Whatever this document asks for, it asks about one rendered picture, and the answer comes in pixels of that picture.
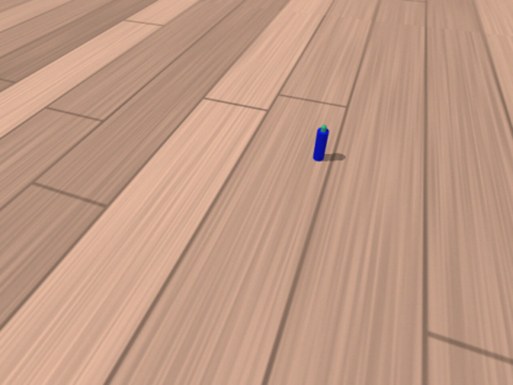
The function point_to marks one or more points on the bottle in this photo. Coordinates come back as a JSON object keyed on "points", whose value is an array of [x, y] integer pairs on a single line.
{"points": [[320, 145]]}

